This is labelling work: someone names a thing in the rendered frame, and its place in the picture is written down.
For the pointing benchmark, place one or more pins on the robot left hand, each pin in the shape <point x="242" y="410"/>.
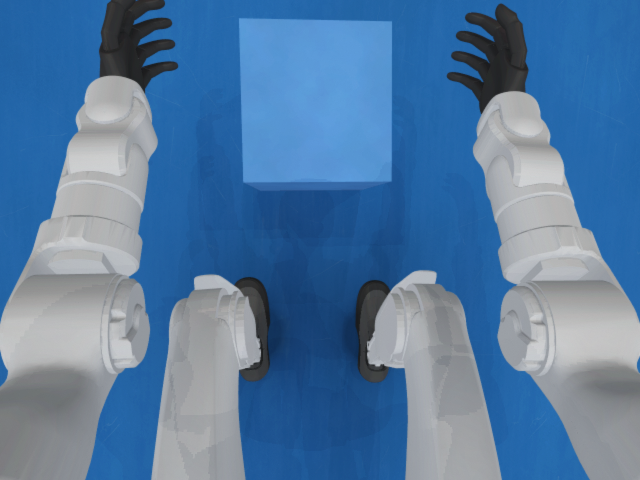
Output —
<point x="120" y="54"/>

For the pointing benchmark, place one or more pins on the robot right hand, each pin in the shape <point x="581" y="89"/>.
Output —
<point x="507" y="69"/>

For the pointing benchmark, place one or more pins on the left robot upper arm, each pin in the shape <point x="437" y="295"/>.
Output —
<point x="66" y="338"/>

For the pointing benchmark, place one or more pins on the robot left forearm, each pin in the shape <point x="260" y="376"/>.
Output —
<point x="100" y="197"/>

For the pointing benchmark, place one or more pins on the carton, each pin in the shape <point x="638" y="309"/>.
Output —
<point x="316" y="104"/>

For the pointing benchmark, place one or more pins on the left robot shin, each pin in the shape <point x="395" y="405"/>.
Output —
<point x="211" y="282"/>

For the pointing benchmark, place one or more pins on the right robot shin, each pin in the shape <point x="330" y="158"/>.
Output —
<point x="377" y="351"/>

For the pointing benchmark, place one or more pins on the right robot upper arm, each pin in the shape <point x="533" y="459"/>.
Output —
<point x="579" y="341"/>

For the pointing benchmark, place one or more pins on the robot right forearm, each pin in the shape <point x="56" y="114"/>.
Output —
<point x="541" y="234"/>

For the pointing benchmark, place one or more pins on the robot shin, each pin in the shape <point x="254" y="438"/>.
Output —
<point x="377" y="351"/>
<point x="211" y="282"/>

